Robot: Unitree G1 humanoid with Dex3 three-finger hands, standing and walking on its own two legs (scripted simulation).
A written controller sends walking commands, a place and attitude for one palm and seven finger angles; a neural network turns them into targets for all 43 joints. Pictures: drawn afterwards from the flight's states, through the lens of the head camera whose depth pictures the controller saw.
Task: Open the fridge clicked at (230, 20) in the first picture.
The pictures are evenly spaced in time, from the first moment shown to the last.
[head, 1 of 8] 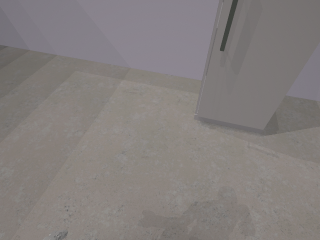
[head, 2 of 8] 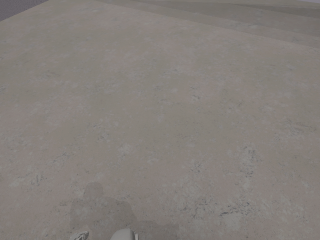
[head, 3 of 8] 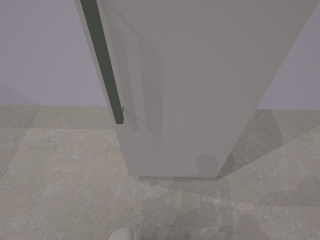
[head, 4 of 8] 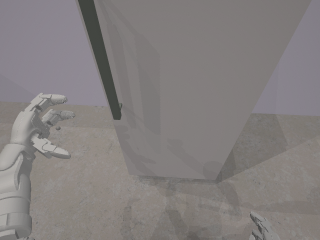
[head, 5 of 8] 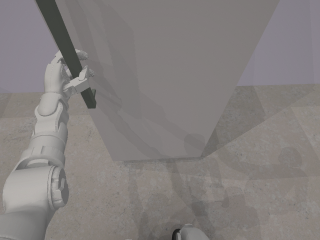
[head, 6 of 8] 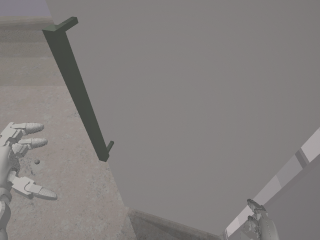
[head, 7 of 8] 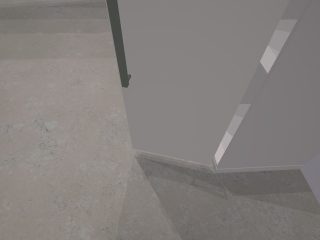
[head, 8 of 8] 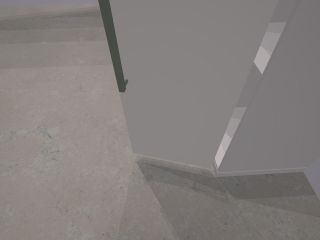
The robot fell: no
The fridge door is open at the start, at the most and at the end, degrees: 0 80 74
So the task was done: yes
